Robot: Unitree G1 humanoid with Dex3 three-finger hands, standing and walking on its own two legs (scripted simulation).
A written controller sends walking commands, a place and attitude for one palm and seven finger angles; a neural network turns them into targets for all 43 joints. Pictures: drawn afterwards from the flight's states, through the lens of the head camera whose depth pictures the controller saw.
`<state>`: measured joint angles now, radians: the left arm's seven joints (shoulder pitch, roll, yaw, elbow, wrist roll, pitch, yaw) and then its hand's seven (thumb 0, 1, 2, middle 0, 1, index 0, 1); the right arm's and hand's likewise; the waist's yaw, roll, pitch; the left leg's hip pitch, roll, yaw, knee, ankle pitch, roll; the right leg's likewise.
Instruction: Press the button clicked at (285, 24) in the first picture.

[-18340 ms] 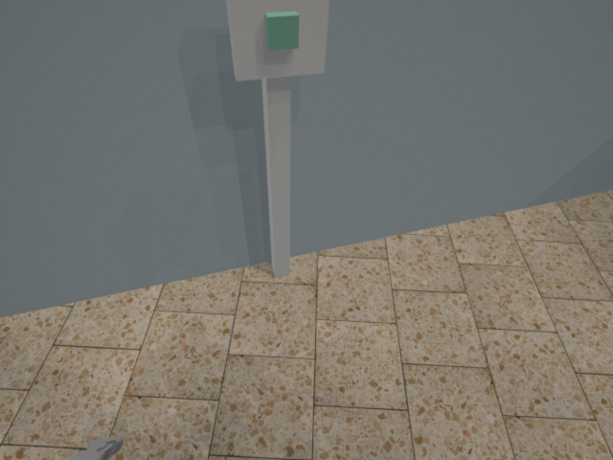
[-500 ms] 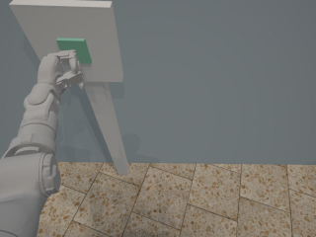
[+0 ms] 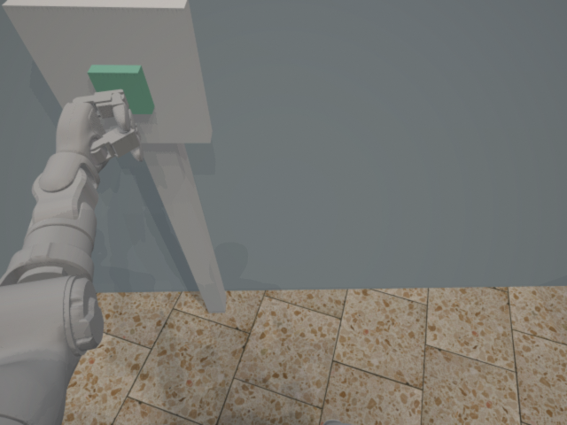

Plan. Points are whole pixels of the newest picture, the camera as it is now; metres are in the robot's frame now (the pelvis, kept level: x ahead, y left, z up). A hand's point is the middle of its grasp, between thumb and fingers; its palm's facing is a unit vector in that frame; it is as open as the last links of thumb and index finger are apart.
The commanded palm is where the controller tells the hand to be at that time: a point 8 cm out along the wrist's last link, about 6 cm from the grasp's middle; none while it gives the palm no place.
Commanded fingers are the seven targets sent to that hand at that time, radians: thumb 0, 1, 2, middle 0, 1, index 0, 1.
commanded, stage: pull the fist back off the button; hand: left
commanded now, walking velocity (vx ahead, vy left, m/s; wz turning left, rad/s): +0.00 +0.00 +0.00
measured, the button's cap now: (124, 88) +0.53 +0.21 +0.19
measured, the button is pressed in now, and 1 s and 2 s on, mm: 4 0 0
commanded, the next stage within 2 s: draw the hand back to the body in 0.80 s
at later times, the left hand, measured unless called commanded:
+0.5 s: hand (124, 164) +0.42 +0.19 +0.15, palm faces +0.02 -1.00 -0.01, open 3.1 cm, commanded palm +0.38 +0.24 +0.16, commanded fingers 0.00 0.90 0.90 -1.30 -1.50 -1.30 -1.50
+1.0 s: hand (122, 179) +0.38 +0.18 +0.16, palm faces -0.01 -1.00 -0.02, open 3.1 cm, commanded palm +0.34 +0.24 +0.16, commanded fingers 0.00 0.90 0.90 -1.30 -1.50 -1.30 -1.50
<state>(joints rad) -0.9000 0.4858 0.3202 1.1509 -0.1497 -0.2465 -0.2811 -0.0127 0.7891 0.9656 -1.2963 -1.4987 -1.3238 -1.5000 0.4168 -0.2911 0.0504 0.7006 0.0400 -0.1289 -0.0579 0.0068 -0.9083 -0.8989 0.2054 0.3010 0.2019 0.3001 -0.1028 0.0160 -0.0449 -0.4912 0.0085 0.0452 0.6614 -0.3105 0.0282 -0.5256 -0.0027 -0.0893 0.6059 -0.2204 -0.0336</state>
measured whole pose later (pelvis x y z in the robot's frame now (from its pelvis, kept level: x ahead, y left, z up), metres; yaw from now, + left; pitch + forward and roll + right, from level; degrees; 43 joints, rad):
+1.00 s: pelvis +0.03 -0.01 +0.01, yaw +0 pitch +0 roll +0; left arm -0.32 0.30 0.24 0.31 -0.23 0.07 -0.25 0.02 0.90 0.90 -1.30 -1.50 -1.30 -1.50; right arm 0.22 -0.24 0.08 0.60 0.06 -0.09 -0.09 0.01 -0.91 -0.90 0.21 0.30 0.20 0.30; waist 0.01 0.04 -0.03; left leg -0.21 0.00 0.04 0.53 -0.31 0.02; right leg -0.27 0.00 -0.09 0.52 -0.25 -0.04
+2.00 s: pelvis +0.03 +0.00 +0.02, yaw -1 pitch -6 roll -1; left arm 0.46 0.30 0.25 -0.38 -0.05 -0.12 0.10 0.01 0.89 0.90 -1.30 -1.50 -1.30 -1.50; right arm 0.20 -0.22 0.03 0.65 -0.01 -0.09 -0.06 0.01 -0.91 -0.90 0.21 0.30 0.20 0.30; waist 0.05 0.06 0.03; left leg -0.03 0.00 0.05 0.39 -0.25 0.03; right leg -0.08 0.01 -0.07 0.36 -0.17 -0.03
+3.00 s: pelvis -0.01 +0.02 +0.01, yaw -1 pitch +0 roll +0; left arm 0.63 0.40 0.39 -0.60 -0.02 -0.19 0.12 0.01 0.89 0.90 -1.30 -1.50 -1.30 -1.50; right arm 0.20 -0.22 -0.01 0.52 0.00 -0.01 -0.08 0.01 -0.91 -0.90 0.20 0.30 0.20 0.30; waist 0.01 -0.01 0.02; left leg -0.29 -0.04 0.08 0.55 -0.26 0.07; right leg -0.36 -0.04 -0.04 0.54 -0.18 0.01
